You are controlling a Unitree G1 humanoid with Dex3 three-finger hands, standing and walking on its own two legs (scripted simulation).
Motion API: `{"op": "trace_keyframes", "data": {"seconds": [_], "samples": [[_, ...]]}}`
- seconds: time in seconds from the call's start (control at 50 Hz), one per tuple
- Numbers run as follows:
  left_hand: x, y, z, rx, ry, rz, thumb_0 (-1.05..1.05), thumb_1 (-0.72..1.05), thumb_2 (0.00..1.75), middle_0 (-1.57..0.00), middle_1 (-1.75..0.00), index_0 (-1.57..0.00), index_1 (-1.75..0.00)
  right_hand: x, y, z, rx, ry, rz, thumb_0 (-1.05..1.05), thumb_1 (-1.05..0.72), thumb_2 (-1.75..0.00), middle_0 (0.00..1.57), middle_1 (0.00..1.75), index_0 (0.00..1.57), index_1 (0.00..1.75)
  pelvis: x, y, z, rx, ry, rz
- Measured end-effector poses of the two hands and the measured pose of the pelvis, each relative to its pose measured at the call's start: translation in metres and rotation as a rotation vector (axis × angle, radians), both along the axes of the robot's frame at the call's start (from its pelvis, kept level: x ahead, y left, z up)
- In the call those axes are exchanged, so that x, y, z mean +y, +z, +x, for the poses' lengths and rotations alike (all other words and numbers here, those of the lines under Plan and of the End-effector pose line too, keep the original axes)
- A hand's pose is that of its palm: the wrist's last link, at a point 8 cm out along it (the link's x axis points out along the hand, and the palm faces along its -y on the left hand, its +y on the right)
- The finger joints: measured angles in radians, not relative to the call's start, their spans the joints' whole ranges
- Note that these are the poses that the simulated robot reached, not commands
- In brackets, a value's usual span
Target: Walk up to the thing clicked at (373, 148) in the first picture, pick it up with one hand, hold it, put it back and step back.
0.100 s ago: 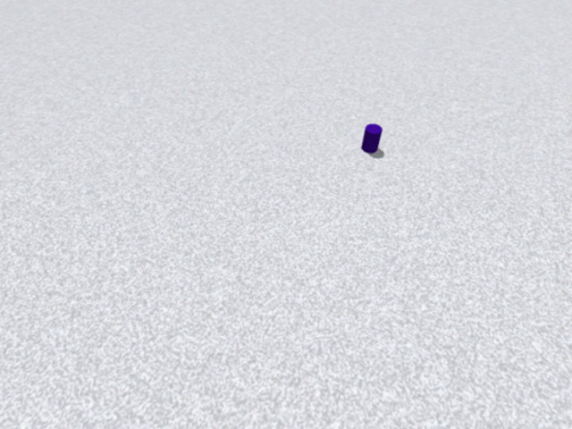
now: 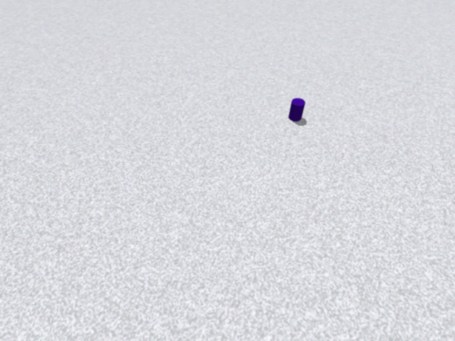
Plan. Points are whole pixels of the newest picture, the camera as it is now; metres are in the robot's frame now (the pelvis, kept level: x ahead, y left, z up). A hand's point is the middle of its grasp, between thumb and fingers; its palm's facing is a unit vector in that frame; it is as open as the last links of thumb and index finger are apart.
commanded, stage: stand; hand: left
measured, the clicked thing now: (296, 109) +1.62 -0.48 -0.72
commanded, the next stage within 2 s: walk up in 1.02 s
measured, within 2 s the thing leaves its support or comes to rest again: neither
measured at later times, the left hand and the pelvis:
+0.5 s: hand out of the picture +0.08 +0.25 -0.16, palm faces -0.02 -0.94 -0.35, open 7.4 cm; pelvis +0.01 +0.00 +0.00, yaw +0 degrees
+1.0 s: hand out of the picture +0.09 +0.25 -0.15, palm faces -0.02 -0.94 -0.35, open 7.4 cm; pelvis +0.01 +0.00 +0.00, yaw +0 degrees
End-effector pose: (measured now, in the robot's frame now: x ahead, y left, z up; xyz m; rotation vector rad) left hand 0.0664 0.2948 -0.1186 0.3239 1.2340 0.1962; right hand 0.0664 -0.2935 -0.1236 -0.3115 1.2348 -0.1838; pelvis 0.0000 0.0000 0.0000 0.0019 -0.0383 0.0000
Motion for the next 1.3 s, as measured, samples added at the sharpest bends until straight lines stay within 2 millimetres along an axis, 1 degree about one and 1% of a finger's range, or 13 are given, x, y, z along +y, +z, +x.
{"op": "trace_keyframes", "data": {"seconds": [0.34, 0.58, 1.04, 1.1, 1.14, 1.22, 1.3], "samples": [[0.001, 0.001, 0.007, -0.007, 0.006, 0.0, 0.01, 0.9, 0.89, -0.2, -0.3, -0.2, -0.3, -0.001, 0.003, 0.013, -0.017, 0.009, -0.006, 0.01, -0.91, -0.89, 0.2, 0.3, 0.2, 0.3, 0.0, 0.0, 0.005, 0.0, 0.003, -0.001], [0.001, 0.001, 0.006, 0.006, 0.01, 0.003, 0.01, 0.9, 0.89, -0.2, -0.3, -0.2, -0.3, -0.001, 0.002, 0.015, -0.009, 0.01, -0.006, 0.01, -0.91, -0.89, 0.2, 0.3, 0.2, 0.3, 0.0, 0.001, 0.009, 0.002, 0.002, 0.0], [0.003, 0.002, 0.014, -0.018, 0.004, -0.003, 0.01, 0.9, 0.89, -0.2, -0.3, -0.2, -0.3, -0.002, 0.005, 0.017, -0.023, 0.007, -0.008, 0.01, -0.91, -0.89, 0.2, 0.3, 0.2, 0.3, 0.001, 0.001, 0.011, 0.003, -0.002, 0.0], [0.007, 0.002, 0.019, -0.008, -0.036, -0.011, 0.01, 0.9, 0.89, -0.2, -0.3, -0.2, -0.3, -0.013, 0.008, 0.016, -0.107, -0.03, -0.012, 0.01, -0.9, -0.89, 0.2, 0.3, 0.2, 0.3, -0.002, -0.004, 0.014, 0.011, -0.054, 0.009], [0.008, 0.004, 0.031, 0.005, -0.075, -0.002, 0.01, 0.9, 0.89, -0.2, -0.3, -0.2, -0.3, -0.026, 0.012, 0.009, -0.147, -0.064, -0.029, 0.01, -0.9, -0.89, 0.2, 0.3, 0.21, 0.3, -0.007, -0.006, 0.017, 0.013, -0.082, 0.019], [0.0, 0.014, 0.066, -0.021, -0.132, 0.005, 0.01, 0.91, 0.89, -0.2, -0.3, -0.2, -0.3, -0.061, 0.017, -0.01, -0.127, -0.115, -0.072, 0.01, -0.9, -0.89, 0.21, 0.3, 0.21, 0.3, -0.024, -0.006, 0.032, 0.004, -0.124, 0.027], [-0.021, 0.023, 0.109, -0.053, -0.19, 0.03, 0.01, 0.91, 0.89, -0.2, -0.3, -0.2, -0.3, -0.104, 0.011, -0.018, -0.092, -0.165, -0.1, 0.01, -0.9, -0.89, 0.2, 0.3, 0.21, 0.3, -0.05, -0.013, 0.055, -0.008, -0.17, 0.03]]}}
